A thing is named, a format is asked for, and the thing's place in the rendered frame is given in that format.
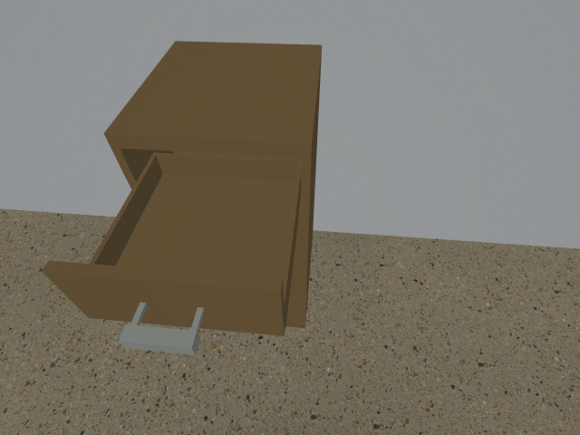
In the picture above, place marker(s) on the cabinet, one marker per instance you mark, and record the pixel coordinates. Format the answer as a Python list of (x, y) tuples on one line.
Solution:
[(249, 100)]

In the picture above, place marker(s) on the handle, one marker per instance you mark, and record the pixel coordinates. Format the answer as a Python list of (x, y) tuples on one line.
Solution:
[(135, 336)]

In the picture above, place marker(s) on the drawer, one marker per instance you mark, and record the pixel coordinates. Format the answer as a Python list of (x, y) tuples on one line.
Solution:
[(196, 231)]

